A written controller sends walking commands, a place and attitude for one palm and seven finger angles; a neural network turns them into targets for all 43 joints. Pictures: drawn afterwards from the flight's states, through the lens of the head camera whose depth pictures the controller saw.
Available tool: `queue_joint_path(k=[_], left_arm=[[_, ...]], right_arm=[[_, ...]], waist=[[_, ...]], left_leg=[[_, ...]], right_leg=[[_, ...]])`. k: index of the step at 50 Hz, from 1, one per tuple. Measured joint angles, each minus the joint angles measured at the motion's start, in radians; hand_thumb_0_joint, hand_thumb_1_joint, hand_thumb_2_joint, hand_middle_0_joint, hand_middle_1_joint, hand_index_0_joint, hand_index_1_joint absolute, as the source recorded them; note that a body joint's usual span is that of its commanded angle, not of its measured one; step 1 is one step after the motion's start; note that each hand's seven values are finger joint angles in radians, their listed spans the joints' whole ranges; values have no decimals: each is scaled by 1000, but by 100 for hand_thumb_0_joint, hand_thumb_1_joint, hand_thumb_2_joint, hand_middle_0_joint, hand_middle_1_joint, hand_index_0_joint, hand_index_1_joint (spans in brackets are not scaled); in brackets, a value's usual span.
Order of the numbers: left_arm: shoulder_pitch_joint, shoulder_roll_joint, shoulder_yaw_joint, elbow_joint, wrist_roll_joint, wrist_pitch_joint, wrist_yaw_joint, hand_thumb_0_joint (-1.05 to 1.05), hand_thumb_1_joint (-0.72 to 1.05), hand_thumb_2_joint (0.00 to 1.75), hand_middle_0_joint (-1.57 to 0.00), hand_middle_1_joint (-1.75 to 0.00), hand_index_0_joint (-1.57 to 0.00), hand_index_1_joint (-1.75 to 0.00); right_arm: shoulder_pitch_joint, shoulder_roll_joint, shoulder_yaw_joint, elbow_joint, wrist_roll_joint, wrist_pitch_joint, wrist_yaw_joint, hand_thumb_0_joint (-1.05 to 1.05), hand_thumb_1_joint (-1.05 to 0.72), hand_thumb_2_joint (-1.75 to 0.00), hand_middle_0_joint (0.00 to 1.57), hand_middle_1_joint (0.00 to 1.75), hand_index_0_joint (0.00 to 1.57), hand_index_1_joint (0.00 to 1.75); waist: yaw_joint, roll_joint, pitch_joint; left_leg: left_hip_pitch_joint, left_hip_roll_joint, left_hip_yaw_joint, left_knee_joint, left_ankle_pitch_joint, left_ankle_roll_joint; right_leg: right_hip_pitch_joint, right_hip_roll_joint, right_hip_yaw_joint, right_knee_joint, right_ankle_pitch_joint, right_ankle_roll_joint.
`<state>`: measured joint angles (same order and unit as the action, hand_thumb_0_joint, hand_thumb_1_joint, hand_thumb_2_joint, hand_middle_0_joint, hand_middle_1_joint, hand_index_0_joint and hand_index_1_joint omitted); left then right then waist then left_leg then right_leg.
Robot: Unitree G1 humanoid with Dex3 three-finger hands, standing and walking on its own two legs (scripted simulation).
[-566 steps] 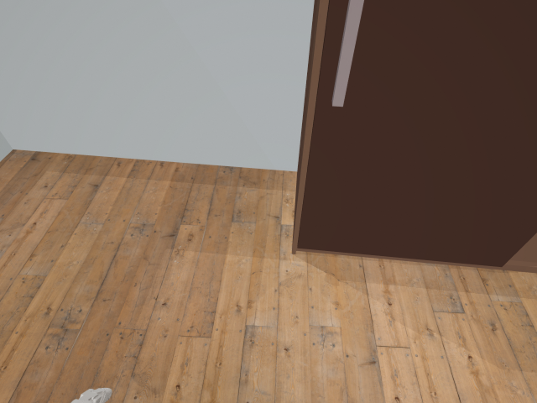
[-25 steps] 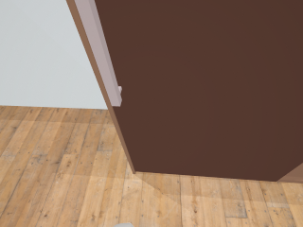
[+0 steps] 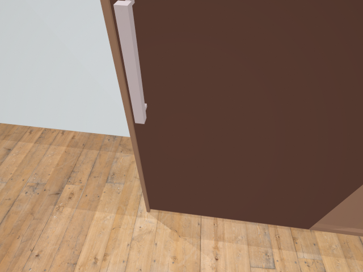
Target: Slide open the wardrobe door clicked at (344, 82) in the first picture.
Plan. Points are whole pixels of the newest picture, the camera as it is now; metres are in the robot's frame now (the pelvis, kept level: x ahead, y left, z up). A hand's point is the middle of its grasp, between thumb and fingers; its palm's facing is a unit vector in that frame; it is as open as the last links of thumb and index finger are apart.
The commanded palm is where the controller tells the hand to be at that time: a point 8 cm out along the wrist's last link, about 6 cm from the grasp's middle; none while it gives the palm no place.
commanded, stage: come to a stop and stand still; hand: left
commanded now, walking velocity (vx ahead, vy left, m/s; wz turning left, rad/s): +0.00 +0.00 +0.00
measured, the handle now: (136, 68) +0.54 +0.16 +0.18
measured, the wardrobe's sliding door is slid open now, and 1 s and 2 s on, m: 0.00 0.00 0.00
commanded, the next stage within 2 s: look again from close up in 1.22 s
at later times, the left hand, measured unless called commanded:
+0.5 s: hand out of the picture -0.02 +0.16 -0.18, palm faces +0.06 -0.99 -0.13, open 7.3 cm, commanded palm none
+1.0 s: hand out of the picture +0.01 +0.18 -0.18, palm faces +0.04 -0.99 -0.16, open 7.3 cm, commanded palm none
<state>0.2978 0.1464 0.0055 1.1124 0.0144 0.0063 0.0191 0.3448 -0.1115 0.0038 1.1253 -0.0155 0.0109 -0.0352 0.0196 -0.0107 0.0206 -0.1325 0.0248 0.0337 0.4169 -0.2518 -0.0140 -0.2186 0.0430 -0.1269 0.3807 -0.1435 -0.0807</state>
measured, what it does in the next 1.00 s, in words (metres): stands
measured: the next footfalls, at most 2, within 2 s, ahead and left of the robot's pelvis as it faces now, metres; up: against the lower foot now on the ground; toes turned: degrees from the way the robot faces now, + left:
none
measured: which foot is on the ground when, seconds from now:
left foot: down 0.00-1.00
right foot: down 0.00-1.00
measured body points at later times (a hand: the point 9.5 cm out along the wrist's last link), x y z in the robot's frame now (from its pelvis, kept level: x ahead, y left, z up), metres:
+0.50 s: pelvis +0.00 +0.02 +0.00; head +0.00 +0.02 +0.45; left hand -0.03 +0.22 -0.17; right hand -0.07 -0.17 -0.16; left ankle -0.02 +0.13 -0.74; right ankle +0.05 -0.06 -0.74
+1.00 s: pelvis +0.03 +0.03 +0.00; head +0.04 +0.02 +0.45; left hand +0.01 +0.23 -0.16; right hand +0.01 -0.18 -0.16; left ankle -0.02 +0.13 -0.74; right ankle +0.05 -0.06 -0.74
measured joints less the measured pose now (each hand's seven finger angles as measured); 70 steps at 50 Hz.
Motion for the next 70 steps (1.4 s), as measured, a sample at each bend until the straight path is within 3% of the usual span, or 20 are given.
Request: queue_joint_path(k=[16, 31, 66, 70], left_arm=[[34, -32, 2, 15, 1, -6, 6, 0, 91, 90, -20, -30, -20, -30], [35, -44, -6, 22, 2, -23, 11, 0, 91, 90, -20, -30, -20, -30], [-13, -8, -8, 26, 1, -31, 16, 1, 92, 90, -20, -30, -20, -30], [-5, -22, -18, 11, 2, -54, 33, 1, 91, 90, -20, -30, -20, -30]], right_arm=[[93, 43, 10, 15, -4, -10, 0, 1, -91, -90, 20, 30, 20, 30], [57, 41, 14, -2, 2, -33, -6, 0, -91, -90, 20, 30, 20, 30], [-34, -5, 12, 11, 6, -43, -14, 1, -91, -90, 20, 30, 20, 30], [-51, -37, -2, -31, 10, -27, -7, 1, -91, -90, 20, 30, 20, 30]], waist=[[-10, -13, -19], [-7, -6, -21], [-5, 10, 12], [-13, 48, 12]], left_leg=[[-47, -15, 6, 16, 8, 14], [-23, -35, 15, 3, -8, 29], [60, -28, 7, -41, -44, 21], [-12, -6, 1, 75, -93, 22]], right_leg=[[-47, -16, 7, 15, 11, 9], [-43, -35, 19, 42, -17, 20], [21, -26, 15, 43, -79, 20], [-17, -6, 13, 80, -84, 19]])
